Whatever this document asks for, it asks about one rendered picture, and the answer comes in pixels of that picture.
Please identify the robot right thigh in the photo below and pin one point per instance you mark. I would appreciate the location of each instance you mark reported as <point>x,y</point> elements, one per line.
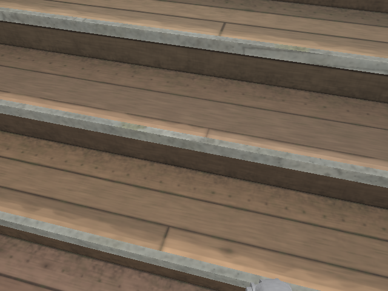
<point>269,285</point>

